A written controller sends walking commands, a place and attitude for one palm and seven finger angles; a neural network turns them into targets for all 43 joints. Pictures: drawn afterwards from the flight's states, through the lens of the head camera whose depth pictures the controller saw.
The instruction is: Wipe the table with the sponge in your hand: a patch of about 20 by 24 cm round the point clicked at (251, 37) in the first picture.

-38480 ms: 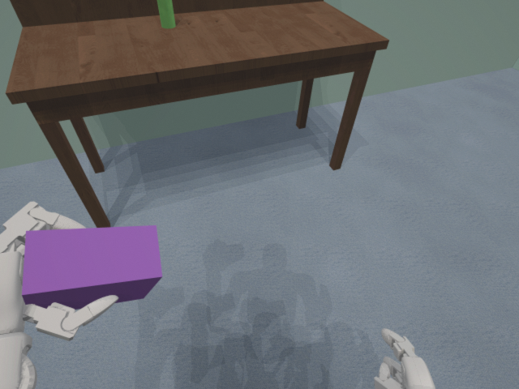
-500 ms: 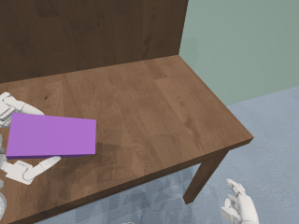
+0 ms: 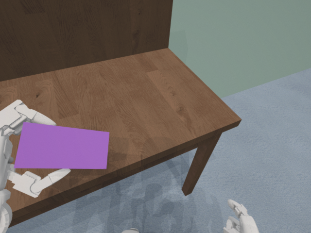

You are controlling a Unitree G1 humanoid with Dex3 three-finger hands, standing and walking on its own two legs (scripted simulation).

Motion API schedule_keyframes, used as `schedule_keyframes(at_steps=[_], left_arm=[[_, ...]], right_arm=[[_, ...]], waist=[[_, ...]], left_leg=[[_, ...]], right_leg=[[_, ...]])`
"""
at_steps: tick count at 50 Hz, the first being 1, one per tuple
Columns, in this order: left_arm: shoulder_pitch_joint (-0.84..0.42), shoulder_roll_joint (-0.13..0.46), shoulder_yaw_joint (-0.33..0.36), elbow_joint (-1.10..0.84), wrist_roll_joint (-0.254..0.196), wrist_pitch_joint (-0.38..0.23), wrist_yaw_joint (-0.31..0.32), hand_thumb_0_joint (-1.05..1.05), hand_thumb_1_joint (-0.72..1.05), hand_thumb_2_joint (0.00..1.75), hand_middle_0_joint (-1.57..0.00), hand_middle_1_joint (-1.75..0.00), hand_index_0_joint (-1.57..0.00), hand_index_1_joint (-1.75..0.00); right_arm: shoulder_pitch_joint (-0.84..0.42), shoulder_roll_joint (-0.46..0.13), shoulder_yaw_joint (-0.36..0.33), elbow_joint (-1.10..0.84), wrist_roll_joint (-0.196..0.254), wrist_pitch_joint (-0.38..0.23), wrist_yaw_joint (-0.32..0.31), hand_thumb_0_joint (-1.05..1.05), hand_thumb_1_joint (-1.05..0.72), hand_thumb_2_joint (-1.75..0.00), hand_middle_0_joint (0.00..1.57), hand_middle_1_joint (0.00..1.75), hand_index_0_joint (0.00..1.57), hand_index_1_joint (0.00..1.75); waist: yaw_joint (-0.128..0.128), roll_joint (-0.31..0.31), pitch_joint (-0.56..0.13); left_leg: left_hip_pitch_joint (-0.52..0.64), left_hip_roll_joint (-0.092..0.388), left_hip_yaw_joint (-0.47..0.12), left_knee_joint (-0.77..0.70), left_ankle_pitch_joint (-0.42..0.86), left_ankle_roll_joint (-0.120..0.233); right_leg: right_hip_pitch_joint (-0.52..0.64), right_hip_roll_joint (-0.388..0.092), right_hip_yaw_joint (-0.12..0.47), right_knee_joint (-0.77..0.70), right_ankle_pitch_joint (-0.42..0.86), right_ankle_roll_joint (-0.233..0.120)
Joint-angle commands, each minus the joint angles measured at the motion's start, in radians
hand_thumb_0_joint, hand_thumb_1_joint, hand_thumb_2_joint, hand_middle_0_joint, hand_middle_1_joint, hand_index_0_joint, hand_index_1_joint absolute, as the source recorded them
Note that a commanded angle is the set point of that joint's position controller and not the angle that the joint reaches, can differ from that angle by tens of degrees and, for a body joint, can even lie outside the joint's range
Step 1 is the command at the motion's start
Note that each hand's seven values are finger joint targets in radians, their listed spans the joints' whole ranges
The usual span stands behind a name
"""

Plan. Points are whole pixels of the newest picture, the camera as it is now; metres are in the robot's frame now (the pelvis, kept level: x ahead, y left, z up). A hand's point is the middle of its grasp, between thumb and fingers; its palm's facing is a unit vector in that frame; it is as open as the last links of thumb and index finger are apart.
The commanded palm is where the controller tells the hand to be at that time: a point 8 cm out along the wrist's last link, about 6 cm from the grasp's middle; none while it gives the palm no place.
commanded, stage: step back with the hand held close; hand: left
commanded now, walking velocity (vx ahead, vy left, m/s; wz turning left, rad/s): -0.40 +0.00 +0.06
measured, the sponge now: (75, 150) +0.23 +0.18 +0.17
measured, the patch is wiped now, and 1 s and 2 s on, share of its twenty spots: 1.00 1.00 1.00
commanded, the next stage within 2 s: stop stepping back and stand still in 0.26 s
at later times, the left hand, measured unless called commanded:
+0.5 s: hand out of the picture +0.04 +0.21 +0.21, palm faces +0.49 -0.77 -0.41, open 10.4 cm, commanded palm -0.01 +0.24 +0.21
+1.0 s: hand out of the picture -0.13 +0.19 +0.22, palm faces +0.56 -0.73 -0.40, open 10.4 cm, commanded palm -0.18 +0.22 +0.21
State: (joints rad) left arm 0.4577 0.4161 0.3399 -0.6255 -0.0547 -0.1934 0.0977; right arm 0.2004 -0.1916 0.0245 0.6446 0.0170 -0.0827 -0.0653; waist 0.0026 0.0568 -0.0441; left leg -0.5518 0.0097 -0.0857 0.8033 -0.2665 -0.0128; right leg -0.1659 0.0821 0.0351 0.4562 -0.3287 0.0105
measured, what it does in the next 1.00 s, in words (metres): walks backwards: left foot, then right foot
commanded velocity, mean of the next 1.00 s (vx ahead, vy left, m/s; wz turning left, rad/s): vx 0.08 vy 0.06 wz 0.02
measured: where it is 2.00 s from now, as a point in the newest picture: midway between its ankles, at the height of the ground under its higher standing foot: outside the picture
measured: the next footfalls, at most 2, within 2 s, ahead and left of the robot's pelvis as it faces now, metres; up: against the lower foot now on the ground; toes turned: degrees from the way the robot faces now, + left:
left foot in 0.08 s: +0.02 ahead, +0.08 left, +0.00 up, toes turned -3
right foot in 0.48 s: -0.13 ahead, -0.16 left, +0.00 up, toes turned +1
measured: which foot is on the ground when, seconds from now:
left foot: up 0.00-0.06, down 0.08-0.50, up 0.52-0.78, down 0.80-0.98, up 1.00-1.00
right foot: down 0.00-0.10, up 0.12-0.46, down 0.48-1.00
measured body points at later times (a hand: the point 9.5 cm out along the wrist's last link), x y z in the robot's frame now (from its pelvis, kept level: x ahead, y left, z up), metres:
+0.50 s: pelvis -0.16 -0.05 -0.01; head -0.17 -0.04 +0.44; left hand +0.01 +0.25 +0.23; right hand +0.02 -0.26 -0.08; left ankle -0.03 +0.08 -0.72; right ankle -0.17 -0.16 -0.73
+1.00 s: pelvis -0.30 -0.08 -0.01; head -0.36 -0.11 +0.43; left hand -0.17 +0.22 +0.24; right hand -0.14 -0.30 -0.10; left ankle -0.37 +0.09 -0.72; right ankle -0.23 -0.15 -0.73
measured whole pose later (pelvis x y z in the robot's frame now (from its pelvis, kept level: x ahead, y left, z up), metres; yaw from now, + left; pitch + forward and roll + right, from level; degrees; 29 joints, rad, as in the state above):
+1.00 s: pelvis -0.30 -0.08 -0.01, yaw +8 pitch -1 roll +2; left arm 0.34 0.44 0.38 -0.43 -0.05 -0.13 0.09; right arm 0.35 -0.22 0.00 0.64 0.04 -0.16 -0.07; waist 0.00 0.00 -0.13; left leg -0.23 0.05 -0.02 0.68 -0.43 0.00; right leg -0.41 -0.02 -0.06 0.72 -0.29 0.00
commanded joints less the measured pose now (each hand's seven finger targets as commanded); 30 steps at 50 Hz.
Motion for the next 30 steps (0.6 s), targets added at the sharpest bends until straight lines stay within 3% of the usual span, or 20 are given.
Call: schedule_keyframes(at_steps=[1, 2, 3, 4, 5, 6, 7, 10, 12, 16, 18, 20, 22, 23, 24, 25, 26, 27, 28, 30], left_arm=[[-0.085, 0.183, 0.177, -0.117, -0.026, -0.048, 0.036, 0.0, 0.1, 1.3, -1.2, -1.6, -1.2, -1.6], [-0.091, 0.167, 0.151, -0.086, -0.029, -0.044, 0.032, 0.0, 0.1, 1.3, -1.2, -1.6, -1.2, -1.6], [-0.1, 0.174, 0.155, -0.082, -0.031, -0.048, 0.033, 0.0, 0.1, 1.3, -1.2, -1.6, -1.2, -1.6], [-0.1, 0.176, 0.167, -0.053, -0.027, -0.038, 0.034, 0.0, 0.1, 1.3, -1.2, -1.6, -1.2, -1.6], [-0.121, 0.149, 0.145, -0.031, -0.032, -0.029, 0.026, 0.0, 0.1, 1.3, -1.2, -1.6, -1.2, -1.6], [-0.142, 0.168, 0.158, -0.053, -0.017, -0.029, 0.032, 0.0, 0.1, 1.3, -1.2, -1.6, -1.2, -1.6], [-0.096, 0.153, 0.16, -0.058, -0.014, -0.017, 0.03, 0.0, 0.1, 1.3, -1.2, -1.6, -1.2, -1.6], [-0.054, 0.129, 0.121, -0.26, -0.005, 0.001, 0.028, 0.0, 0.1, 1.3, -1.2, -1.6, -1.2, -1.6], [0.002, 0.143, 0.123, -0.372, -0.006, 0.005, 0.032, 0.0, 0.1, 1.3, -1.2, -1.6, -1.2, -1.6], [-0.014, 0.197, 0.174, -0.376, 0.011, 0.009, 0.063, 0.0, 0.1, 1.3, -1.2, -1.6, -1.2, -1.6], [-0.067, 0.142, 0.149, -0.287, 0.016, 0.007, 0.076, 0.0, 0.1, 1.3, -1.2, -1.6, -1.2, -1.6], [-0.088, 0.132, 0.152, -0.153, 0.014, 0.019, 0.08, 0.0, 0.1, 1.3, -1.2, -1.6, -1.2, -1.6], [-0.114, 0.117, 0.132, -0.077, 0.01, 0.031, 0.067, 0.0, 0.1, 1.3, -1.2, -1.6, -1.2, -1.6], [-0.143, 0.121, 0.121, -0.059, 0.013, 0.03, 0.055, 0.0, 0.1, 1.3, -1.2, -1.6, -1.2, -1.6], [-0.171, 0.125, 0.094, -0.043, 0.015, 0.029, 0.043, 0.0, 0.1, 1.3, -1.2, -1.6, -1.2, -1.6], [-0.189, 0.143, 0.084, -0.052, 0.009, 0.031, 0.041, 0.0, 0.1, 1.3, -1.2, -1.6, -1.2, -1.6], [-0.226, 0.133, 0.069, -0.031, 0.005, 0.032, 0.042, 0.0, 0.1, 1.3, -1.2, -1.6, -1.2, -1.6], [-0.242, 0.088, 0.021, -0.039, -0.006, 0.037, 0.019, 0.0, 0.1, 1.3, -1.2, -1.6, -1.2, -1.6], [-0.228, 0.125, 0.061, -0.028, -0.018, 0.034, 0.015, 0.0, 0.1, 1.3, -1.2, -1.6, -1.2, -1.6], [-0.197, 0.134, 0.076, 0.005, -0.021, 0.033, 0.003, 0.0, 0.1, 1.3, -1.2, -1.6, -1.2, -1.6]], right_arm=[[-0.122, -0.117, -0.036, -0.223, 0.003, -0.032, -0.026, 0.0, -0.9, -0.9, 0.2, 0.3, 0.2, 0.3], [-0.106, -0.131, -0.023, -0.215, 0.007, -0.018, -0.031, 0.0, -0.9, -0.9, 0.2, 0.3, 0.2, 0.3], [-0.098, -0.158, -0.032, -0.213, 0.006, -0.011, -0.03, 0.0, -0.9, -0.9, 0.2, 0.3, 0.2, 0.3], [-0.075, -0.164, -0.052, -0.202, -0.003, -0.008, -0.016, 0.0, -0.9, -0.9, 0.2, 0.3, 0.2, 0.3], [-0.042, -0.155, -0.061, -0.177, 0.001, -0.011, 0.001, 0.0, -0.9, -0.9, 0.2, 0.3, 0.2, 0.3], [-0.047, -0.172, -0.073, -0.183, 0.004, -0.015, 0.007, 0.0, -0.9, -0.9, 0.2, 0.3, 0.2, 0.3], [-0.044, -0.165, -0.071, -0.188, -0.012, -0.021, 0.008, 0.0, -0.9, -0.9, 0.2, 0.3, 0.2, 0.3], [-0.049, -0.16, -0.076, -0.215, -0.001, -0.042, 0.027, 0.0, -0.9, -0.9, 0.2, 0.3, 0.2, 0.3], [-0.065, -0.16, -0.075, -0.235, 0.007, -0.069, 0.033, 0.0, -0.9, -0.9, 0.2, 0.3, 0.2, 0.3], [-0.073, -0.173, -0.073, -0.212, -0.008, -0.106, 0.012, 0.0, -0.9, -0.9, 0.2, 0.3, 0.2, 0.3], [-0.062, -0.161, -0.067, -0.184, -0.013, -0.113, 0.002, 0.0, -0.9, -0.9, 0.2, 0.3, 0.2, 0.3], [-0.043, -0.158, -0.058, -0.174, -0.007, -0.107, -0.006, 0.0, -0.9, -0.9, 0.2, 0.3, 0.2, 0.3], [-0.038, -0.155, -0.046, -0.183, 0.001, -0.102, -0.013, 0.0, -0.9, -0.9, 0.2, 0.3, 0.2, 0.3], [-0.038, -0.157, -0.047, -0.191, 0.001, -0.097, -0.014, 0.0, -0.9, -0.9, 0.2, 0.3, 0.2, 0.3], [-0.017, -0.145, -0.051, -0.185, 0.006, -0.088, -0.012, 0.0, -0.9, -0.9, 0.2, 0.3, 0.2, 0.3], [-0.044, -0.154, -0.061, -0.19, 0.018, -0.079, -0.011, 0.0, -0.9, -0.9, 0.2, 0.3, 0.2, 0.3], [-0.054, -0.164, -0.052, -0.186, 0.014, -0.079, -0.008, 0.0, -0.9, -0.9, 0.2, 0.3, 0.2, 0.3], [-0.045, -0.174, -0.081, -0.181, 0.03, -0.08, 0.001, 0.0, -0.9, -0.9, 0.2, 0.3, 0.2, 0.3], [-0.065, -0.171, -0.075, -0.198, 0.03, -0.066, 0.005, 0.0, -0.9, -0.9, 0.2, 0.3, 0.2, 0.3], [-0.104, -0.133, -0.04, -0.176, 0.021, -0.022, 0.013, 0.0, -0.9, -0.9, 0.2, 0.3, 0.2, 0.3]], waist=[[-0.027, -0.136, -0.014], [-0.039, -0.06, -0.022], [-0.033, 0.035, -0.061], [-0.014, 0.103, -0.087], [-0.017, 0.022, -0.096], [-0.016, 0.01, -0.097], [-0.004, 0.036, -0.136], [0.008, 0.168, -0.186], [0.012, 0.164, -0.18], [0.003, 0.19, -0.086], [-0.002, 0.191, -0.063], [-0.003, 0.222, -0.068], [0.003, 0.203, -0.079], [0.014, 0.125, -0.076], [0.001, -0.086, -0.093], [-0.001, -0.287, -0.075], [-0.024, -0.254, -0.064], [-0.027, -0.378, -0.091], [-0.028, -0.372, -0.034], [-0.053, -0.193, 0.007]], left_leg=[[0.074, -0.039, 0.038, 0.03, -0.115, 0.006], [0.126, -0.022, 0.022, -0.171, 0.168, 0.022], [0.283, 0.087, -0.122, -0.301, 0.625, 0.077], [0.446, 0.254, -0.3, -0.341, 1.022, 0.14], [0.478, 0.311, -0.307, -0.361, 1.034, 0.148], [0.529, 0.329, -0.302, -0.356, 1.005, 0.154], [0.522, 0.29, -0.264, -0.348, 0.943, 0.135], [0.418, 0.218, -0.155, -0.381, 0.735, 0.104], [0.336, 0.208, -0.149, -0.428, 0.546, 0.1], [0.103, 0.237, -0.197, -0.56, -0.037, 0.124], [0.088, 0.233, -0.212, -0.552, -0.183, 0.127], [0.084, 0.186, -0.165, -0.519, -0.317, 0.099], [0.105, 0.121, -0.113, -0.442, -0.369, 0.061], [0.135, 0.06, -0.047, -0.29, -0.373, 0.033], [0.192, -0.038, 0.066, 0.067, -0.328, 0.003], [0.09, -0.081, 0.06, 0.516, -0.272, -0.011], [-0.014, -0.079, 0.003, 0.737, -0.264, -0.019], [-0.011, -0.058, -0.074, 0.751, -0.171, -0.023], [-0.012, -0.014, -0.107, 0.763, -0.086, -0.011], [-0.007, 0.014, -0.051, 0.769, 0.042, 0.003]], right_leg=[[-0.135, -0.329, 0.02, 0.081, 1.046, -0.122], [-0.126, -0.269, -0.016, 0.224, 1.016, -0.065], [-0.227, -0.148, -0.054, 0.365, 0.695, -0.014], [-0.4, -0.062, -0.002, 0.482, 0.1, -0.009], [-0.435, -0.043, 0.099, 0.546, -0.165, -0.023], [-0.502, -0.048, 0.09, 0.559, -0.207, -0.016], [-0.494, -0.062, 0.08, 0.552, -0.194, -0.003], [-0.324, -0.076, 0.033, 0.421, -0.027, 0.01], [-0.256, -0.066, -0.003, 0.405, 0.033, 0.007], [-0.188, -0.044, -0.027, 0.472, -0.012, 0.022], [-0.182, -0.039, -0.023, 0.424, -0.023, 0.015], [-0.132, -0.028, -0.051, 0.295, -0.054, -0.003], [-0.053, -0.014, -0.092, 0.071, -0.046, -0.018], [-0.037, -0.035, -0.112, -0.122, 0.049, -0.036], [-0.097, -0.159, -0.04, -0.231, 0.206, -0.098], [-0.171, -0.374, 0.19, -0.268, 0.361, -0.202], [-0.225, -0.459, 0.228, -0.226, 0.551, -0.218], [-0.224, -0.425, 0.225, -0.177, 0.501, -0.189], [-0.304, -0.416, 0.189, -0.181, 0.367, -0.185], [-0.416, -0.356, 0.052, -0.17, 0.18, -0.144]])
